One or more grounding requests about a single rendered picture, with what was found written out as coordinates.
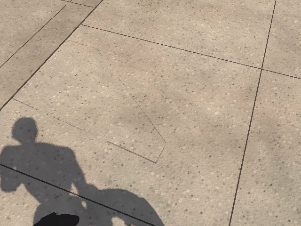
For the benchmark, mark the robot left hand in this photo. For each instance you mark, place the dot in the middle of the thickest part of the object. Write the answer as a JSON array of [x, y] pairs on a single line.
[[58, 220]]

